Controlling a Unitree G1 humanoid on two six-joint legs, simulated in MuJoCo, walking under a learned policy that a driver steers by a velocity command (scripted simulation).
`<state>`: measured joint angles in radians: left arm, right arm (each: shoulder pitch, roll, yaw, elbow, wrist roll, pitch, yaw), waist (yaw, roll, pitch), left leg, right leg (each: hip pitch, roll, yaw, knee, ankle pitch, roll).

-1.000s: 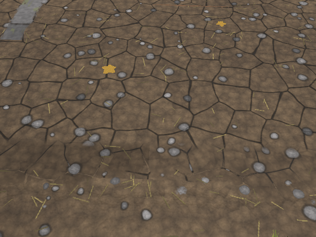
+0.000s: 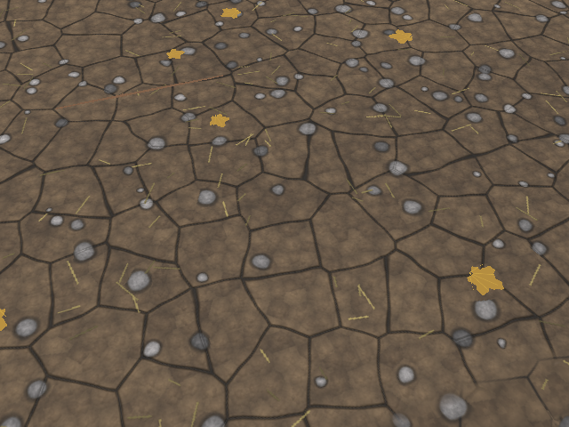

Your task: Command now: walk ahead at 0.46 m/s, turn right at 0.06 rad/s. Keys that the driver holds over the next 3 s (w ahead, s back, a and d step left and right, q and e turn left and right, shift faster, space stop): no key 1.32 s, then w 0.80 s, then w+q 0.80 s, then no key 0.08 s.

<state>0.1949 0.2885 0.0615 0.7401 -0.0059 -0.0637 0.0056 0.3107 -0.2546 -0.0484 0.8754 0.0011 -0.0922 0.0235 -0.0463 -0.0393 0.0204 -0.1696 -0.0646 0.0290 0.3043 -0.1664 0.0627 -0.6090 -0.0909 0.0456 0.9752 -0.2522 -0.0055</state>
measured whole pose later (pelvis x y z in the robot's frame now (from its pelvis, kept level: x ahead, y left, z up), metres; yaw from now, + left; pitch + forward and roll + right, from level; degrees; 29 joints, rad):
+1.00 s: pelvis +0.23 -0.02 -0.01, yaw +0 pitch -1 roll +0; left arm 0.13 0.23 0.04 1.02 0.00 0.01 0.03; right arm 0.22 -0.22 -0.02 1.00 0.00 -0.01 -0.03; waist 0.00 0.00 0.03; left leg -0.17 0.02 0.01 0.52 -0.33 -0.02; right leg -0.26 0.00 0.00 0.52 -0.24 0.00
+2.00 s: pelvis +0.46 -0.02 -0.02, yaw +0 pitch +2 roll -1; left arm 0.48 0.22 0.03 1.12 -0.01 -0.07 0.02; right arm -0.06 -0.23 -0.03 0.83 0.03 -0.09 0.04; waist 0.09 0.01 0.03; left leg -0.58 0.03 0.05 0.55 -0.04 0.07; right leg 0.19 -0.01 -0.04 0.19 -0.41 0.01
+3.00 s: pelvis +1.00 +0.04 -0.01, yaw +26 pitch +2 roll -2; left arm 0.31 0.28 0.08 0.96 -0.01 -0.08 0.01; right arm 0.06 -0.26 -0.07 0.71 0.02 -0.03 0.05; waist 0.09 0.04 0.04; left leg -0.64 0.09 0.01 0.66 -0.04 0.05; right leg 0.07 -0.02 -0.25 0.25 -0.33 0.03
